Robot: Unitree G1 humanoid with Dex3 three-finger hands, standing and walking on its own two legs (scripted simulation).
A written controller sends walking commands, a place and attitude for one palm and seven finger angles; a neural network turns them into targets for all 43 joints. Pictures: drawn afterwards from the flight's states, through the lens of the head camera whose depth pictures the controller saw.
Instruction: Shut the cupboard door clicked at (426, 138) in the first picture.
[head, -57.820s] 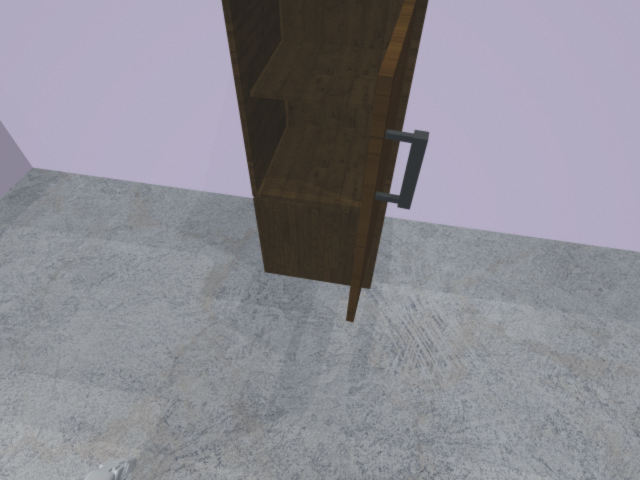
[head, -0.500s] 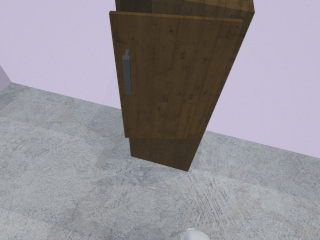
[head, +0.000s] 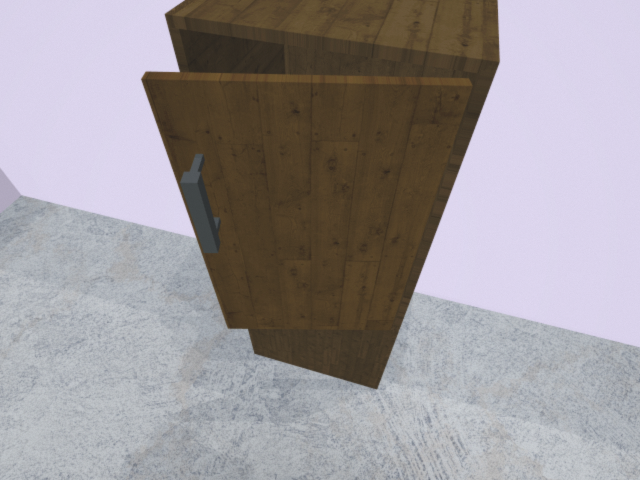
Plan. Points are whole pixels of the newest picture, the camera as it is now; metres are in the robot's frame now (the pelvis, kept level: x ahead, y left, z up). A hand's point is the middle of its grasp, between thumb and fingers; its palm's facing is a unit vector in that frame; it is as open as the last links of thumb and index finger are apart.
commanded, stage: come to a stop and stand still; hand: left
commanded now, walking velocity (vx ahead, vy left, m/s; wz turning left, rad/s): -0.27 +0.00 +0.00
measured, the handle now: (205, 205) +0.44 +0.19 +0.09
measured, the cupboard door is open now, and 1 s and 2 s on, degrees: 16 16 16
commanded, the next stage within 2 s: look again from close up in 1.08 s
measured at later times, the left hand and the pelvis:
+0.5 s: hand out of the picture +0.02 +0.20 -0.17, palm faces +0.02 -0.98 -0.21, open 7.3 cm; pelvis -0.03 +0.02 +0.00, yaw +1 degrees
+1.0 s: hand out of the picture -0.06 +0.21 -0.17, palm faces +0.00 -0.99 -0.15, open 7.3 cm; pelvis -0.04 +0.05 +0.01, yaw -2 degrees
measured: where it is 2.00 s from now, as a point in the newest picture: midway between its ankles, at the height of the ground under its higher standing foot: outside the picture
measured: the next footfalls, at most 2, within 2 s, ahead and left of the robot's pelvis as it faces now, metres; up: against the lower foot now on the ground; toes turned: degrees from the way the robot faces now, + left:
left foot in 0.48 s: +0.01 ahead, +0.12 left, +0.00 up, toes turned +4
